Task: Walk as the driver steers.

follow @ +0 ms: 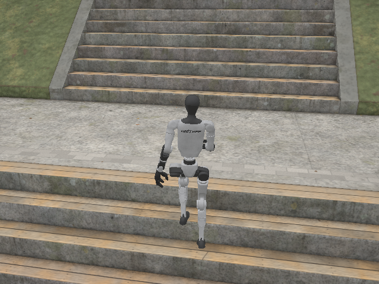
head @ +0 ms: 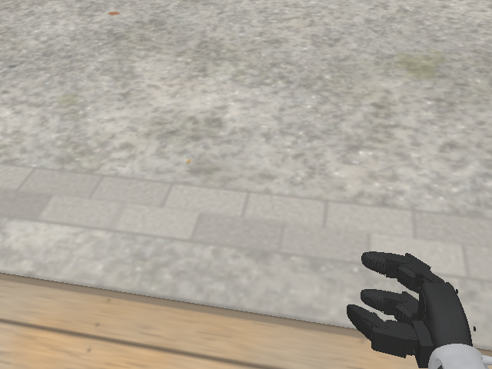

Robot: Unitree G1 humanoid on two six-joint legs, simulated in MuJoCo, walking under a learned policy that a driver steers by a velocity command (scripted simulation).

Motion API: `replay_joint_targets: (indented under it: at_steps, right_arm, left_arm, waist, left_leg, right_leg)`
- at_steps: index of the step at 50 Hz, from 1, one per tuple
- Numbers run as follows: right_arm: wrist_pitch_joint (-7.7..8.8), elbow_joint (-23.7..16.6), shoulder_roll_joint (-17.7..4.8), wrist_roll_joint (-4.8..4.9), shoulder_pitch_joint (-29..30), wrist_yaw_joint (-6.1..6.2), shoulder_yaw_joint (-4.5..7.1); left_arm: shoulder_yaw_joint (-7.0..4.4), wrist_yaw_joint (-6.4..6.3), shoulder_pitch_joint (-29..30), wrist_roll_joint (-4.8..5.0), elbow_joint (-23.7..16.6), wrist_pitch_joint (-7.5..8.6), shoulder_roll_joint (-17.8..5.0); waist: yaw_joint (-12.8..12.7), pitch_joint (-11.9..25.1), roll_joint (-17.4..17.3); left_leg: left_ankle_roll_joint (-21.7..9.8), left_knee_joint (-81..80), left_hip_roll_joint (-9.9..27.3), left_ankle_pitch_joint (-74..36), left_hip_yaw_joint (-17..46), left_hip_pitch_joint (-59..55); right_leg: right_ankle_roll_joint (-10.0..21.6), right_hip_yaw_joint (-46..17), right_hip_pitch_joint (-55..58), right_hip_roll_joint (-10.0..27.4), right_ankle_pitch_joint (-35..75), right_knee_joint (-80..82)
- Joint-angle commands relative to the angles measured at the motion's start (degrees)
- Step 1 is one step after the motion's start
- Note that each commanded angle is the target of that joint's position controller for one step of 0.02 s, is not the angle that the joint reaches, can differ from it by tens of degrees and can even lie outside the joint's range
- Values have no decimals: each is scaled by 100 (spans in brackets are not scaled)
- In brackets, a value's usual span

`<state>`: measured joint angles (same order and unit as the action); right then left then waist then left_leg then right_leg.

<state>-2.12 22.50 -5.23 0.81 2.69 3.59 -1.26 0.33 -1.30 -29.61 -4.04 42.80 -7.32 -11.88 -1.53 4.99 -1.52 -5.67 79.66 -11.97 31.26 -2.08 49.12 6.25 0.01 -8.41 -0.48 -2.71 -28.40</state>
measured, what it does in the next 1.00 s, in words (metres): steps on the spot: right foot 0.20 m lower, then left foot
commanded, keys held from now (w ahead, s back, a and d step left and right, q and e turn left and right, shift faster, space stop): no key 1.00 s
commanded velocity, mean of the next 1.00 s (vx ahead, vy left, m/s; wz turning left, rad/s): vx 0.00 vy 0.00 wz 0.09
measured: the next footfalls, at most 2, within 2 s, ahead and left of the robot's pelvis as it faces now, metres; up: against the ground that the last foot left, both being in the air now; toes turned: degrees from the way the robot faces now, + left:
right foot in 0.02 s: -0.09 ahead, -0.10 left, -0.20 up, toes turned +0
left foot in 0.46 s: +0.00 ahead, +0.20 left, -0.20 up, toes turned +9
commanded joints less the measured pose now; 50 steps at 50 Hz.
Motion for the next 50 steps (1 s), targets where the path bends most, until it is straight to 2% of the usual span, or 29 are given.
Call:
replay_joint_targets:
  at_steps: [1,2,3,4,6,7,9,13,16,19,22,23,24,25,27,29,33,34,38,39,40,41,42,43,44,45,46,48,50]
  right_arm:
    - [-101,-104,93,192,-267,39,153]
    - [-72,-42,224,245,-313,-80,106]
    - [167,-193,-229,128,-530,-231,43]
    - [342,-6,-538,-61,-483,-353,61]
    - [332,-118,-316,-92,597,-373,-62]
    - [222,-429,-126,128,753,-286,-161]
    - [80,-16,-444,199,743,-164,-80]
    - [82,191,-252,-51,240,-213,-147]
    - [159,136,28,-123,707,-384,-301]
    - [374,330,-662,-82,406,-474,-20]
    - [329,1225,-1330,25,-1272,-354,384]
    - [308,1543,-1348,-92,-1652,-335,375]
    - [272,2027,-1448,-430,-2456,-266,373]
    - [258,2032,-1402,-752,-2632,-233,419]
    - [124,2063,-1401,-417,-1561,-276,528]
    - [85,2172,-1129,-46,-1057,-234,417]
    - [48,2303,-1296,8,-983,-166,340]
    - [21,2310,-971,-73,-1223,-102,242]
    - [3,2098,-1424,-74,-1046,22,326]
    - [-19,2126,-1650,25,-1344,53,392]
    - [-128,2323,-1439,27,-2413,67,396]
    - [-148,2404,-1856,77,-2421,76,492]
    - [-177,2202,-1706,63,-2393,-46,498]
    - [-77,2111,-1582,-69,-2337,-127,393]
    - [-26,1987,-1466,-67,-1311,-206,332]
    - [-3,1547,-1245,130,-847,-279,410]
    - [-4,1191,-840,129,-1261,-278,343]
    - [-92,1809,-736,-269,-3307,-47,281]
    - [-188,1876,-698,-297,-3880,-102,221]
  left_arm:
    - [63,-26,995,-3,-174,198,-210]
    - [144,-162,1607,-47,-455,227,-361]
    - [-52,-317,1310,88,-661,410,-912]
    - [-214,-353,657,289,-567,532,-1093]
    - [-298,-476,4,488,-450,451,-910]
    - [-512,-532,440,500,-676,531,-1502]
    - [-361,-573,711,113,-986,642,-979]
    - [-201,-496,888,218,-894,573,-543]
    - [-366,-358,945,490,-800,377,-843]
    - [-469,-226,921,399,-744,187,-1101]
    - [-306,-81,1365,369,-715,596,-750]
    - [-164,40,1562,166,-759,764,-233]
    - [-56,192,1255,92,-427,1008,361]
    - [-80,218,538,404,118,1126,193]
    - [-126,215,1219,656,-173,972,-18]
    - [14,129,2005,502,-623,745,161]
    - [306,35,2434,448,-1411,623,425]
    - [323,37,2519,304,-1357,687,343]
    - [605,-27,2460,211,-1601,666,657]
    - [643,-42,2789,151,-1787,701,681]
    - [515,52,3342,200,-1868,874,376]
    - [402,129,2507,319,-1739,927,161]
    - [251,148,1854,472,-1281,910,-170]
    - [50,74,1208,393,-1082,849,-297]
    - [19,-52,702,291,-712,715,-171]
    - [-42,-76,1247,78,-836,704,-359]
    - [34,-20,2614,4,-1271,717,37]
    - [76,-24,3746,123,-1452,886,467]
    - [47,124,4049,362,-1415,1052,244]
  waist:
    - [693,-429,1529]
    - [795,-320,1317]
    - [874,-37,1014]
    - [412,203,167]
    - [-239,428,-81]
    - [-106,213,921]
    - [-518,-209,-31]
    - [-331,-459,254]
    - [-375,-347,807]
    - [-202,266,956]
    - [423,639,1343]
    - [425,451,690]
    - [465,799,-1152]
    - [650,1778,-1073]
    - [320,1043,-563]
    - [227,117,-632]
    - [-159,-563,-756]
    - [57,-318,-314]
    - [-207,321,-489]
    - [-134,395,-845]
    - [334,772,-285]
    - [-205,1347,-496]
    - [-118,1900,261]
    - [-643,2329,1290]
    - [-997,1693,2029]
    - [-569,1184,2077]
    - [412,398,1352]
    - [1324,-33,297]
    - [1728,-393,215]
  left_leg:
    - [609,3828,-314,163,457,310]
    - [696,5350,-462,702,949,1476]
    - [835,4496,104,1612,1046,2228]
    - [1041,4494,515,706,1083,3016]
    - [1323,4013,945,506,787,3825]
    - [1512,3913,1656,387,1241,3901]
    - [1788,4062,1453,-961,1356,3326]
    - [1584,2600,1636,-1622,1007,2208]
    - [1352,-270,1866,-704,-434,746]
    - [1061,-2903,1072,-1168,-883,-1639]
    - [553,-7314,1508,-4433,137,-3734]
    - [467,-7096,2037,-7058,446,-5157]
    - [-303,-4814,3163,-12431,1211,-7767]
    - [-1331,-4587,4104,-13260,1325,-7508]
    - [-1306,-5206,3499,-9160,966,-6471]
    - [-848,-5690,3246,-7150,643,-5405]
    - [-429,-6399,2915,-4851,-8,-3913]
    - [-506,-6128,2614,-5417,45,-4521]
    - [-680,-6453,2697,-5582,166,-4309]
    - [-589,-6266,2788,-7186,191,-4232]
    - [-413,-5473,2396,-9828,243,-4842]
    - [-319,-4959,2492,-9999,403,-5413]
    - [-150,-4664,2202,-8866,264,-4622]
    - [148,-3633,1948,-8328,136,-2801]
    - [156,-1709,1297,-2638,185,-2103]
    - [325,1115,702,-292,955,-1375]
    - [466,2176,496,505,915,-1144]
    - [603,2097,488,-442,626,-1409]
    - [737,224,806,-1156,-129,-1936]
  right_leg:
    - [258,-330,-503,715,3176,1403]
    - [-28,-305,215,857,5135,657]
    - [221,-517,1365,1465,6630,102]
    - [454,-866,2343,1738,5330,-112]
    - [620,-1029,3281,1579,3452,3]
    - [1193,-2531,2642,2675,2506,513]
    - [1250,-2155,1973,2361,2253,764]
    - [858,-966,1348,1618,2546,772]
    - [780,-420,1086,1361,2934,1344]
    - [396,-153,1636,1054,7342,269]
    - [0,-348,1933,884,4441,-819]
    - [-144,-334,73,526,1206,-1932]
    - [-515,-361,-3231,-306,-3699,-4429]
    - [-791,-1274,-3688,-519,-4411,-7190]
    - [-954,-1029,-4679,-235,-4184,-8956]
    - [-1118,-740,-5205,-223,-4285,-9749]
    - [-1057,-685,-5518,53,-3372,-9643]
    - [-1083,-629,-5538,100,-3054,-9150]
    - [-1064,-146,-4092,875,-2821,-5893]
    - [-676,-315,-3528,691,-4864,-4954]
    - [-437,-4,-3049,291,-4448,-4438]
    - [-297,-257,-2386,206,-3967,-3366]
    - [-432,-129,-595,326,-1464,-2560]
    - [197,-2105,471,1202,-1171,-3049]
    - [515,-2746,-341,1458,-1421,-2065]
    - [626,-2900,-1349,1687,-479,-2051]
    - [28,-1263,-2662,1184,-97,-3006]
    - [-462,-819,-3525,1098,-820,-3977]
    - [-573,-282,-3565,950,-1289,-3508]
